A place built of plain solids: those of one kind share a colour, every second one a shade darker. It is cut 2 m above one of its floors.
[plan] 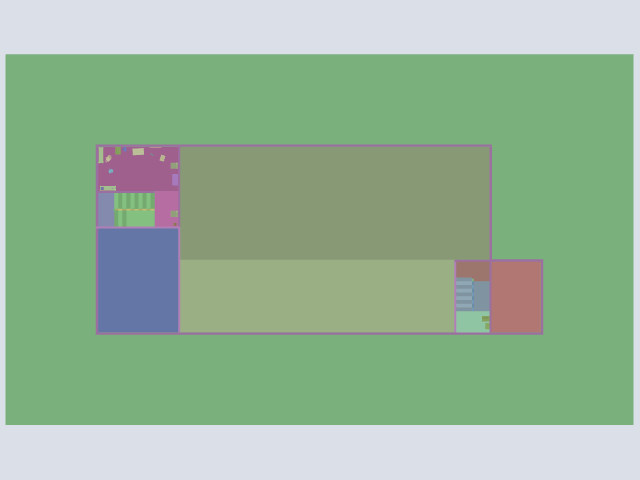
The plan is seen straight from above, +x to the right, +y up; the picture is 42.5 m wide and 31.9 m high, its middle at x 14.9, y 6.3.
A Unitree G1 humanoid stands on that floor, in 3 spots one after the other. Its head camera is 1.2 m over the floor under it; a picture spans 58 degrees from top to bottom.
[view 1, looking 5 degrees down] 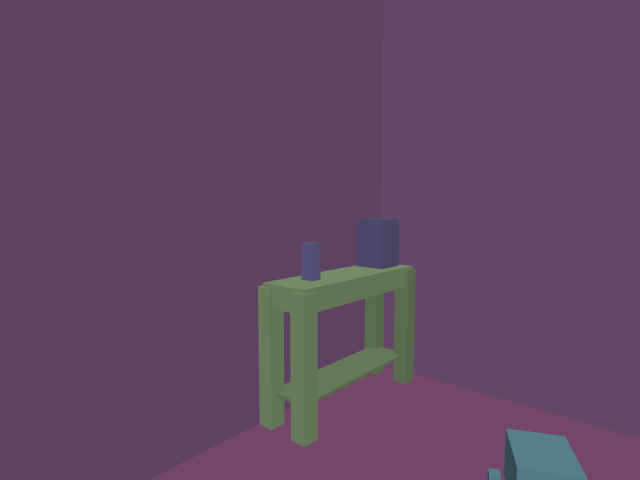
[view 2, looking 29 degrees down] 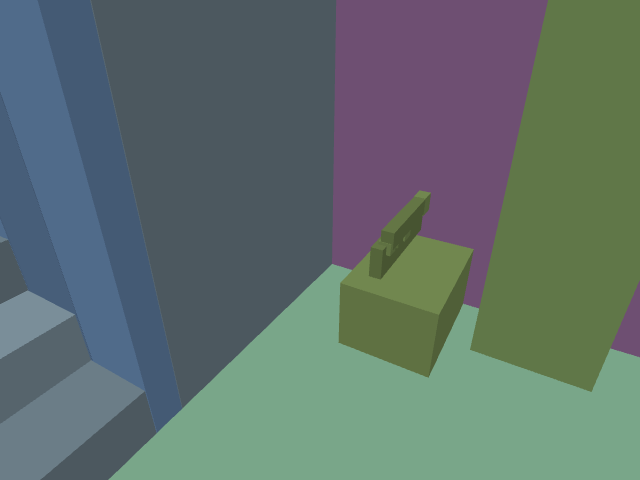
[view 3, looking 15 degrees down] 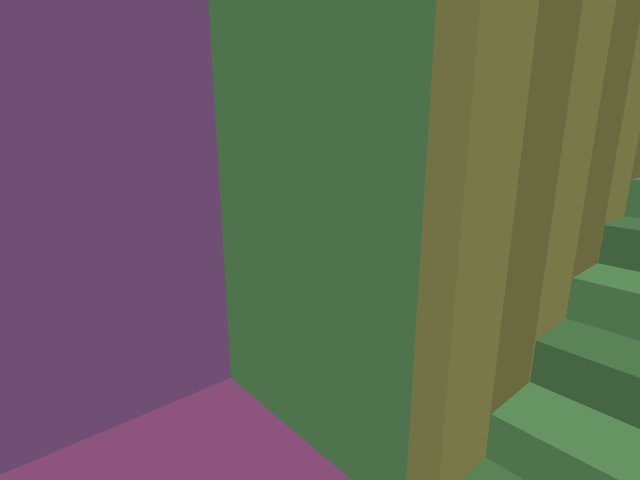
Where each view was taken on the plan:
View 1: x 2.82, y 11.29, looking -139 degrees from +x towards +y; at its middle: wall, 2.65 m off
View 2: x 24.48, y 0.66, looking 30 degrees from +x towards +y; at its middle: back_stair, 2.06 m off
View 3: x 4.81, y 8.90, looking -131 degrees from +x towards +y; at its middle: front_stair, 1.42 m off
